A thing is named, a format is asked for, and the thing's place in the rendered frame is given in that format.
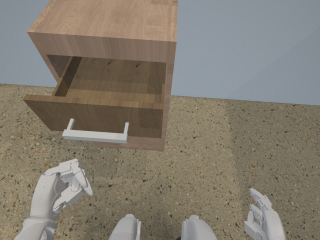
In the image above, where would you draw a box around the right robot thigh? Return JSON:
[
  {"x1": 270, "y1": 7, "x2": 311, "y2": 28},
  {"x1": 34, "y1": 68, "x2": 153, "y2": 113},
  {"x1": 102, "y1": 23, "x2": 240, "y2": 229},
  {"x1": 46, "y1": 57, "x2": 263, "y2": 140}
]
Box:
[{"x1": 181, "y1": 218, "x2": 218, "y2": 240}]

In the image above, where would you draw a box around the robot left forearm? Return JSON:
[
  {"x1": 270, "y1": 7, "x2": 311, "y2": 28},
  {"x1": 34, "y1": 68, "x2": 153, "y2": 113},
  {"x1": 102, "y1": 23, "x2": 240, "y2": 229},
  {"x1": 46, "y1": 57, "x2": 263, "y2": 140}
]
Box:
[{"x1": 14, "y1": 217, "x2": 57, "y2": 240}]

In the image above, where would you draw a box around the drawer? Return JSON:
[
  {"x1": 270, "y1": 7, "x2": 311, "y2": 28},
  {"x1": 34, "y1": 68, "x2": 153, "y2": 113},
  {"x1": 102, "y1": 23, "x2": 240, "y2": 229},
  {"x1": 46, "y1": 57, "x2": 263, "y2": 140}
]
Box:
[{"x1": 23, "y1": 56, "x2": 167, "y2": 139}]

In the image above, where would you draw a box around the right robot hand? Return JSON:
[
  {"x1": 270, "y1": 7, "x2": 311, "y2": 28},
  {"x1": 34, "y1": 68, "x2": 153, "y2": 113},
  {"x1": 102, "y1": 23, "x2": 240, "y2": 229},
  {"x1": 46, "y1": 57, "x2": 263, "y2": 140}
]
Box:
[{"x1": 244, "y1": 188, "x2": 286, "y2": 240}]

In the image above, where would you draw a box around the robot left shin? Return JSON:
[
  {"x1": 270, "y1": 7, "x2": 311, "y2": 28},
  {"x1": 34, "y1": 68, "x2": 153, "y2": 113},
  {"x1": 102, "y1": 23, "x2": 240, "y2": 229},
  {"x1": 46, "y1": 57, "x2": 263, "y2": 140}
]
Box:
[{"x1": 125, "y1": 214, "x2": 135, "y2": 218}]

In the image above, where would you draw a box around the cabinet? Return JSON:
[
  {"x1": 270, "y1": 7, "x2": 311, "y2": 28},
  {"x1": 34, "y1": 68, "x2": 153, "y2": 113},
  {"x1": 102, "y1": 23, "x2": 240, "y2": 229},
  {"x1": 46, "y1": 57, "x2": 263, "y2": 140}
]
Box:
[{"x1": 27, "y1": 0, "x2": 178, "y2": 151}]

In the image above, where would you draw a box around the left robot hand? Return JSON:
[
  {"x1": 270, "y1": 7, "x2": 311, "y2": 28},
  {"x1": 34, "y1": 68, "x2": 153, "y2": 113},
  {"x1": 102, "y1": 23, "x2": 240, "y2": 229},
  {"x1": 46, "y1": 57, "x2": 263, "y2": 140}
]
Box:
[{"x1": 30, "y1": 158, "x2": 94, "y2": 221}]

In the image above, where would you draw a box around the handle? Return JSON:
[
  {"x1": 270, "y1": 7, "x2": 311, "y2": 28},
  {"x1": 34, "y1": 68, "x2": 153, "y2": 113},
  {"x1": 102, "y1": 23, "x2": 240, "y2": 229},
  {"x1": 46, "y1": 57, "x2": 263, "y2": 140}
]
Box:
[{"x1": 62, "y1": 118, "x2": 129, "y2": 144}]

